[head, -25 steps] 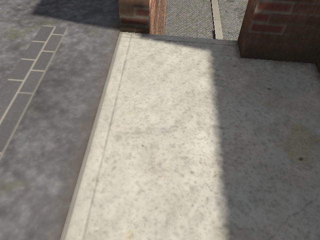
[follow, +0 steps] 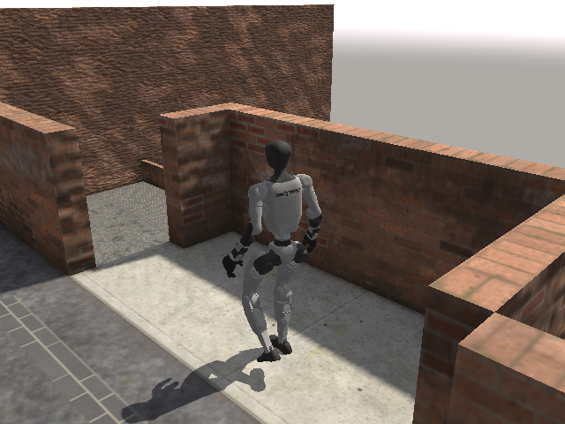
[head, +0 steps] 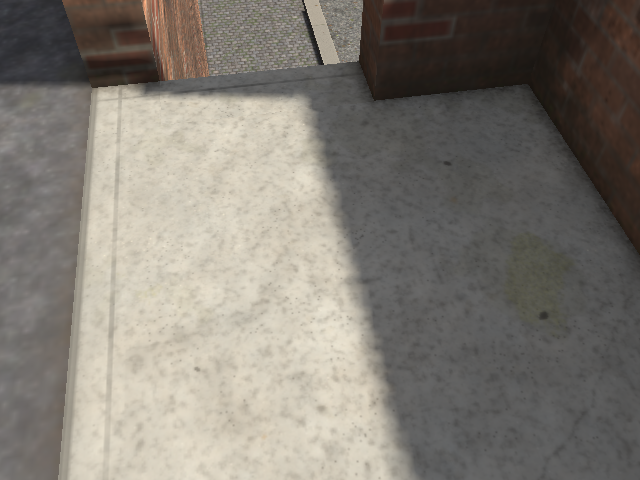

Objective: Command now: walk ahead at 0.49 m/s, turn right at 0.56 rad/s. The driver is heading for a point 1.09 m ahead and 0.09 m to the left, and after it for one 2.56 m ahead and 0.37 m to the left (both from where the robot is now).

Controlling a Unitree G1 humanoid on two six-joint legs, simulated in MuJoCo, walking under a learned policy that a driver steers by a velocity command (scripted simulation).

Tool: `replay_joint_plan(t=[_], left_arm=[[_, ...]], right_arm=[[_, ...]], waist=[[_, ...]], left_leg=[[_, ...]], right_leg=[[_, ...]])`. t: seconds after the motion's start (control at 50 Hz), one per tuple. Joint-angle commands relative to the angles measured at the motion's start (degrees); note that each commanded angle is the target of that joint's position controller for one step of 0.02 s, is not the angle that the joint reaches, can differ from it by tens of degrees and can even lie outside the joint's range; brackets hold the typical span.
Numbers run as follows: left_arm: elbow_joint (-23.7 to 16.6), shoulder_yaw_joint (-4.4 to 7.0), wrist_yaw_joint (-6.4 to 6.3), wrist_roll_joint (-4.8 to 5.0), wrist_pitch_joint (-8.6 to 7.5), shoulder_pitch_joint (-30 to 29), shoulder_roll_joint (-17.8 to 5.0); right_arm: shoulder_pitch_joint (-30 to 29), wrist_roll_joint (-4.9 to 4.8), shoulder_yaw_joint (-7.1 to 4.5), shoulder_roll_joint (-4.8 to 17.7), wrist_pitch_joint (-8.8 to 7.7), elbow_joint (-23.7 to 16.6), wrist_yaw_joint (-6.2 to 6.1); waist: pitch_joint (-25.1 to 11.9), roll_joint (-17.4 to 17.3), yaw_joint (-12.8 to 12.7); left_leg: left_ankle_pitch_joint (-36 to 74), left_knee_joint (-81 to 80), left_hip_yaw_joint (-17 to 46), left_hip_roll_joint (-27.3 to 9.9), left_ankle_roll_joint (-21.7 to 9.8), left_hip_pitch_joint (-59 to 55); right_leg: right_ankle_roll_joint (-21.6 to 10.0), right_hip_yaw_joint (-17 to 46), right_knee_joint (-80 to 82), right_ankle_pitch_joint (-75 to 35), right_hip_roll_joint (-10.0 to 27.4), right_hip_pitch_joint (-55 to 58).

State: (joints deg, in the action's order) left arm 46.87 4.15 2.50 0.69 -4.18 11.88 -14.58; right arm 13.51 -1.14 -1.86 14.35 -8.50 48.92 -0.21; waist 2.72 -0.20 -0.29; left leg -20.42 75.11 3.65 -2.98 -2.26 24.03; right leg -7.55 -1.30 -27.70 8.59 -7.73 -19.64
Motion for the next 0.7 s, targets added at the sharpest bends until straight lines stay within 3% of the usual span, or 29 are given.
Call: replay_joint_plan(t=[0.02,0.06,0.1,0.16,0.24,0.3,0.32,0.34,0.36,0.38,0.4,0.42,0.44,0.46,0.48,0.5,0.56,0.62,0.7], left_arm=[[-5.19,0.71,-0.58,0.26,-1.23,-2.52,-5.13],[-4.56,0.84,-1.41,-0.07,-1.40,-0.29,-6.36],[-3.52,0.91,-2.25,-0.16,-1.33,2.99,-7.18],[-2.20,0.66,-2.59,0.48,-0.98,7.24,-7.14],[-0.88,0.56,-2.42,0.53,-0.85,10.11,-8.22],[-0.41,0.66,-2.71,0.28,-0.30,10.36,-8.93],[-0.46,0.74,-2.80,0.20,-0.04,9.63,-9.29],[-0.78,0.64,-2.82,0.11,0.18,8.13,-9.31],[-1.33,0.04,-2.67,-0.41,0.24,7.28,-8.00],[-2.48,-1.11,-2.61,-1.63,0.02,8.65,-5.31],[-1.99,-2.17,-2.22,0.44,-1.07,16.88,-1.31],[-1.34,-1.30,-2.15,1.44,-1.56,13.97,-7.07],[-2.80,-0.68,-2.03,1.71,-1.73,7.39,-9.30],[-3.54,-0.84,-2.14,0.92,-1.67,4.34,-8.45],[-3.87,-0.63,-2.21,-0.02,-1.57,3.19,-7.66],[-3.79,-0.53,-2.21,-0.24,-1.23,4.16,-6.83],[-3.30,-0.79,-2.46,-0.31,-0.24,5.44,-4.66],[-5.19,-0.99,-2.69,-0.68,-0.19,-0.20,-3.89],[-6.88,-1.38,-2.13,-0.38,-0.81,-7.19,-2.67]], right_arm=[[4.78,1.27,-2.23,6.72,0.64,-4.46,-0.34],[2.20,2.23,-1.93,5.56,1.59,-5.99,-0.67],[-2.74,2.39,-1.55,4.73,1.91,-7.86,-1.07],[-9.40,1.78,-0.72,3.19,1.73,-9.41,-0.87],[-15.51,0.70,-0.72,4.67,0.98,-11.60,0.41],[-15.22,0.78,-1.23,6.55,0.14,-12.79,1.45],[-13.22,0.79,-1.46,7.12,-0.04,-12.50,1.56],[-8.43,0.88,-2.07,8.11,-0.18,-11.32,1.43],[-0.15,1.20,-3.11,10.29,-0.26,-9.18,1.10],[10.27,1.74,-3.91,14.07,-0.08,-7.95,0.83],[14.01,1.86,-4.79,16.10,0.54,-5.51,1.59],[13.01,0.83,-3.36,10.21,0.65,-6.13,1.78],[8.48,0.55,-2.59,7.74,0.98,-7.01,1.58],[4.52,0.91,-2.14,7.39,1.34,-7.90,1.68],[2.58,1.16,-1.91,6.77,1.46,-8.09,1.91],[1.83,1.59,-1.67,6.40,1.36,-8.00,2.03],[2.96,1.13,-1.83,6.93,0.97,-6.72,2.16],[5.24,0.93,-2.34,8.59,1.56,-5.37,1.46],[8.18,0.52,-2.36,9.11,2.42,-3.77,0.80]], waist=[[-3.78,-2.09,3.59],[-3.11,-0.18,3.07],[-2.29,1.83,0.95],[-2.38,3.42,-2.79],[-1.24,4.87,-5.71],[-1.38,5.99,-4.33],[-1.89,6.66,-2.96],[-4.05,6.55,-0.02],[-9.98,4.94,3.72],[-19.29,-2.63,6.70],[-23.75,-21.12,3.47],[-18.57,-13.02,5.00],[-10.43,-6.72,5.03],[-6.47,-1.53,3.42],[-3.99,-0.51,2.12],[-4.07,-2.30,0.69],[-4.09,-4.40,-0.30],[-2.68,-3.36,0.92],[-1.35,-3.80,3.31]], left_leg=[[4.05,-5.61,2.01,-4.81,2.16,9.90],[8.17,-11.44,-0.22,-4.94,4.38,9.13],[15.01,-19.99,-1.59,-4.41,5.48,10.27],[25.37,-34.79,-2.35,-2.37,4.81,8.82],[25.91,-42.72,-2.17,-0.79,3.27,9.83],[18.95,-46.06,-1.80,0.07,0.41,9.78],[16.80,-46.91,-2.42,0.73,-0.59,6.95],[16.85,-49.12,-3.89,2.26,-2.00,0.14],[19.35,-48.69,-2.61,0.76,-4.31,-12.04],[20.79,-47.16,9.50,-9.91,-8.96,-29.65],[7.57,-54.62,35.23,-19.94,-16.81,-45.35],[-3.50,-57.94,38.44,-19.27,-14.54,-42.88],[-1.69,-58.79,29.73,-17.39,-11.95,-35.12],[5.70,-60.16,23.16,-14.95,-11.14,-27.38],[11.26,-61.74,19.16,-12.78,-11.04,-22.40],[14.83,-63.09,15.83,-11.01,-10.58,-19.45],[23.63,-65.52,9.34,-8.85,-11.33,-16.70],[28.20,-66.89,6.18,-8.73,-11.35,-18.01],[26.50,-67.34,2.12,-7.03,-9.26,-19.19]], right_leg=[[-10.68,21.73,16.51,-8.41,15.39,6.83],[-10.65,16.55,16.98,-15.65,14.16,2.58],[-9.38,13.61,16.72,-17.99,12.74,1.94],[-6.43,11.74,15.40,-12.19,11.37,4.94],[-6.21,15.96,12.89,-6.55,15.60,11.65],[-4.90,19.35,9.26,-10.40,19.14,18.37],[-4.19,19.48,7.62,-14.28,19.40,19.11],[-3.09,18.07,3.15,-22.55,17.76,18.87],[-1.56,15.20,-6.80,-27.39,14.29,16.00],[0.71,11.04,-24.85,-13.22,9.50,5.10],[4.06,7.94,-41.45,21.69,1.46,-15.97],[3.52,12.42,-47.54,22.66,5.06,-23.37],[3.26,10.47,-47.61,16.92,7.85,-25.73],[3.77,8.18,-45.19,12.13,10.46,-23.55],[4.28,7.45,-41.60,9.25,12.15,-22.03],[4.66,7.18,-39.23,7.47,13.58,-18.92],[6.22,5.20,-34.40,4.93,14.17,-17.24],[7.54,4.48,-25.81,-1.96,14.69,-21.16],[7.42,3.17,-12.72,-12.17,13.42,-19.33]])
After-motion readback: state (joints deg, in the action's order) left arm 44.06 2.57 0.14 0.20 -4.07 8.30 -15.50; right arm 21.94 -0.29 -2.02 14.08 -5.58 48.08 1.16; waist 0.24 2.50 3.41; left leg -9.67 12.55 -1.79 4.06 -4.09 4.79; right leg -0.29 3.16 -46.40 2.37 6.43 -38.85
